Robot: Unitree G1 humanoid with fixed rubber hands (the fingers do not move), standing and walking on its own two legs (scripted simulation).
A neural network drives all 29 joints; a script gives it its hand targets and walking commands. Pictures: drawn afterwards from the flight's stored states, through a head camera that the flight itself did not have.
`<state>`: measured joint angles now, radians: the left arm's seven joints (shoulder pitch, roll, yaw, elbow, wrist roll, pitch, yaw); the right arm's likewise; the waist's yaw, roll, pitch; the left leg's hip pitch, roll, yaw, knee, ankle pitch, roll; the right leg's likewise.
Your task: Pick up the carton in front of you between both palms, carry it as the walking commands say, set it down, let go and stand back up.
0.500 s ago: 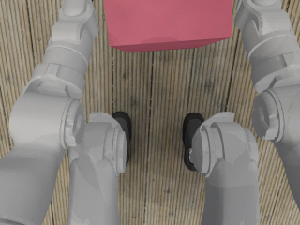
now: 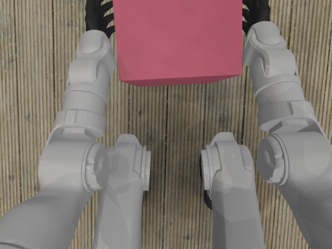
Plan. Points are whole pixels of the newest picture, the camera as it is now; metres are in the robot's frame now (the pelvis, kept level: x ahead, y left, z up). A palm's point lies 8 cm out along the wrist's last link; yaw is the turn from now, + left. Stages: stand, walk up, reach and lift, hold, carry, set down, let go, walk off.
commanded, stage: reach and lift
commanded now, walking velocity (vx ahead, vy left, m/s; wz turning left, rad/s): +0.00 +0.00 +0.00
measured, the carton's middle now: (175, 37) +0.54 -0.01 -0.19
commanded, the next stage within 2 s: none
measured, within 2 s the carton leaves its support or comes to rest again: neither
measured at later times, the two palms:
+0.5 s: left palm (36, 10) +0.49 +0.13 +0.07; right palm out of the picture +0.48 -0.16 +0.06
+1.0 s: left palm out of the picture +0.44 +0.14 +0.23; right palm out of the picture +0.44 -0.16 +0.23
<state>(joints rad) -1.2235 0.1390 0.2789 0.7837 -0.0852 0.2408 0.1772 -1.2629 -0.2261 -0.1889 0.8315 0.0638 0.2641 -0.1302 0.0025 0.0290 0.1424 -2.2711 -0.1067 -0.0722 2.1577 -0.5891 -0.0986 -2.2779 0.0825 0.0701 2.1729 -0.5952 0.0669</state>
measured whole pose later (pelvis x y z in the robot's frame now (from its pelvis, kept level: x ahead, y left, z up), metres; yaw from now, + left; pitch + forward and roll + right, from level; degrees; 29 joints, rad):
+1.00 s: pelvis +0.04 +0.00 +0.26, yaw -2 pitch +31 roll +0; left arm -0.64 -0.10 0.41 0.63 0.19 0.33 0.06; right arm -0.65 0.07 -0.38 0.65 -0.20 0.34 -0.03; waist 0.00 0.01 -0.23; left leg -1.34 -0.10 -0.12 1.27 -0.47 -0.05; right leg -1.34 0.09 0.12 1.27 -0.46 0.04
